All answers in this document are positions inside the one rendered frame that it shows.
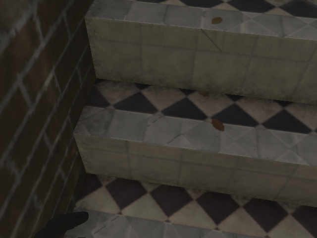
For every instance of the left robot hand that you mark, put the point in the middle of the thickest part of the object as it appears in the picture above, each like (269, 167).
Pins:
(61, 223)

